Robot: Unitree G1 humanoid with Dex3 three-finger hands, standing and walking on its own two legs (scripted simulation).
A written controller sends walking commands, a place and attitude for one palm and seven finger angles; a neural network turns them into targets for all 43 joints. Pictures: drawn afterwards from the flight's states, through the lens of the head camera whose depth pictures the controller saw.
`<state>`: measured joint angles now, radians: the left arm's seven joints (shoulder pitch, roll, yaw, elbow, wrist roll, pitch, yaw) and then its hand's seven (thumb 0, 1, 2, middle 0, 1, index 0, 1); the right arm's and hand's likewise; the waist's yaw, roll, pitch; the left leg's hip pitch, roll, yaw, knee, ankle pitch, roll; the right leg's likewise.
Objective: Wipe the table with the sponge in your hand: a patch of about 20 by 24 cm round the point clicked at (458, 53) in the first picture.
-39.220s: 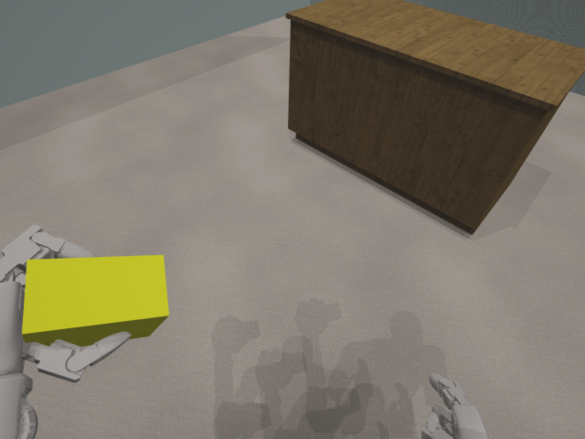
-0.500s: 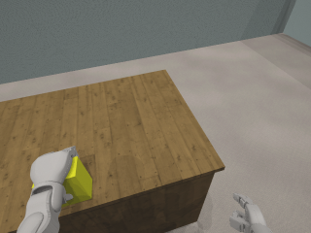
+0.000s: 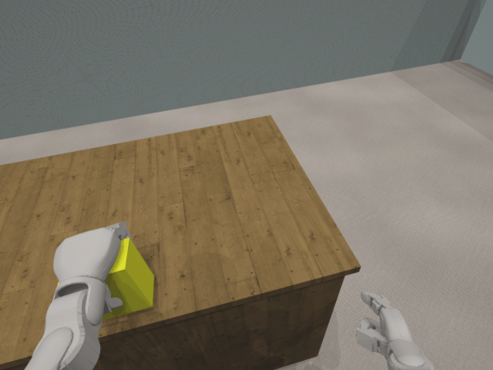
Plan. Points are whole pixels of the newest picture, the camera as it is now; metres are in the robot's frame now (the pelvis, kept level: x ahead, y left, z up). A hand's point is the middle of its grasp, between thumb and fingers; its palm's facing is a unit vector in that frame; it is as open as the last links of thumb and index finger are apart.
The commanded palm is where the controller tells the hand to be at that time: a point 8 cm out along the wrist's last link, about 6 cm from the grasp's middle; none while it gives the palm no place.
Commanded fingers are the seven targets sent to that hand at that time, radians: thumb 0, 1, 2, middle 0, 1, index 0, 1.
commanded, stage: lift the sponge slowly off the table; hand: left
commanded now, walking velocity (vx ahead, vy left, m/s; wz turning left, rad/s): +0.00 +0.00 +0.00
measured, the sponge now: (116, 286) +0.22 +0.28 +0.01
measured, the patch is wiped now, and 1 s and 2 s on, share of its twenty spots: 1.00 1.00 1.00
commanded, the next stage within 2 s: bring the sponge back beside the body in 1.10 s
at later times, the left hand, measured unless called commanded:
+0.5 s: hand (98, 262) +0.23 +0.28 +0.08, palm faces +0.01 -0.10 -0.99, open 10.3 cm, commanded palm +0.20 +0.28 +0.15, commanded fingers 0.00 0.10 1.30 -1.20 -1.60 -1.20 -1.60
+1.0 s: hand (83, 248) +0.22 +0.29 +0.12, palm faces +0.06 -0.09 -0.99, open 10.3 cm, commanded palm +0.20 +0.29 +0.19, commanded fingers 0.00 0.10 1.30 -1.20 -1.60 -1.20 -1.60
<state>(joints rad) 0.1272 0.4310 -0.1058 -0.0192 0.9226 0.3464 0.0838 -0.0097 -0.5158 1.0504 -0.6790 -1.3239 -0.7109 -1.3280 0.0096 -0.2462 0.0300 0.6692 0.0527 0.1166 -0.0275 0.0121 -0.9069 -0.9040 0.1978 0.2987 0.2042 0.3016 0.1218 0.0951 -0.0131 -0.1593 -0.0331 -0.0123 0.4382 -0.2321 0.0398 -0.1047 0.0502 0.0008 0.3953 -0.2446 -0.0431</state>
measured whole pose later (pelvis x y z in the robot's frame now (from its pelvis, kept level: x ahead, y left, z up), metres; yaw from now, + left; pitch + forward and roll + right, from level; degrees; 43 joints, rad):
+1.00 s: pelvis -0.01 +0.00 +0.00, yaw +0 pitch -4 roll +0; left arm 0.08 0.55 -0.03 -0.19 0.87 0.37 -0.06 -0.01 -0.52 1.05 -0.69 -1.32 -0.72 -1.32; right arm -0.01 -0.27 0.05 0.66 0.05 0.11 -0.04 0.01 -0.91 -0.90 0.20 0.30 0.20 0.30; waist 0.13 0.11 0.01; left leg -0.12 -0.03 -0.01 0.40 -0.20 0.04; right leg -0.07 0.05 0.00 0.36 -0.21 -0.04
